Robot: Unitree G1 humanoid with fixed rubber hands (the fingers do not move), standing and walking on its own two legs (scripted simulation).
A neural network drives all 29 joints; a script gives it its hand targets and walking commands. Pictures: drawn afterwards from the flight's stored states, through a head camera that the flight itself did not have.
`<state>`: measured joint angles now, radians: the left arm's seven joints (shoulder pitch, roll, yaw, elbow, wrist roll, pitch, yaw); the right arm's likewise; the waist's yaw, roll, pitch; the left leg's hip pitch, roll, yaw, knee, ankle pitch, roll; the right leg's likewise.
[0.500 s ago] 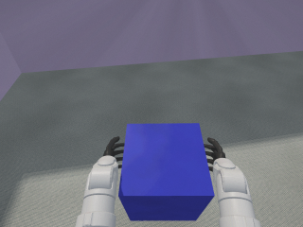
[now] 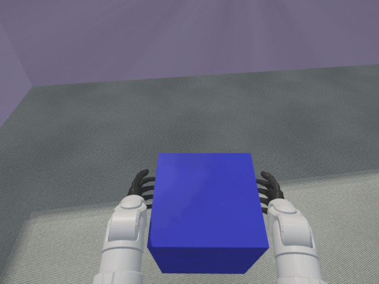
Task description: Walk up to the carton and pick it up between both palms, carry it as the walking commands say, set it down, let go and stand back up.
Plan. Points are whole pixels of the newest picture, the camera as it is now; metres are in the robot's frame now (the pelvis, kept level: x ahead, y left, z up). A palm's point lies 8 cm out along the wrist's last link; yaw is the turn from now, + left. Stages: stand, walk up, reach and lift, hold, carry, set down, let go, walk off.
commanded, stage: carry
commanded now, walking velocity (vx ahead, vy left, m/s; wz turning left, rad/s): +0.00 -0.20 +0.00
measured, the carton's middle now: (203, 216) +0.30 +0.00 -0.03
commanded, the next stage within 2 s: none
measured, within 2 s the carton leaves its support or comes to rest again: neither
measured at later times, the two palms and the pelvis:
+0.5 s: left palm (154, 223) +0.23 +0.10 +0.07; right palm (307, 217) +0.25 -0.20 +0.07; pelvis -0.02 -0.07 -0.01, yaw +6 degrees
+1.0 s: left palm (200, 236) +0.20 +0.01 +0.08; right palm (355, 224) +0.24 -0.29 +0.07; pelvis -0.05 -0.17 -0.01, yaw +7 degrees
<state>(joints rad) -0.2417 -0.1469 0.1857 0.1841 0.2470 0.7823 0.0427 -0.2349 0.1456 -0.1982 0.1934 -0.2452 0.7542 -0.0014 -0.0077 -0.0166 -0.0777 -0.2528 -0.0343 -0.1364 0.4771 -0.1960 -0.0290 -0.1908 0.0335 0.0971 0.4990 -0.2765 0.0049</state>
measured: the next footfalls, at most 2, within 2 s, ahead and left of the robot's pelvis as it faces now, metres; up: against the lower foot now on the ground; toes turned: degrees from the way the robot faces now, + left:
left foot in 0.66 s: -0.01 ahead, +0.04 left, +0.00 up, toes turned +16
right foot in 0.96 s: +0.03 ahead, -0.28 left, +0.00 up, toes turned +1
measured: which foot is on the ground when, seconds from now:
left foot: down 0.00-0.40, up 0.42-0.64, down 0.66-0.96, up 0.98-1.00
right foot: down 0.00-0.68, up 0.70-0.94, down 0.96-1.00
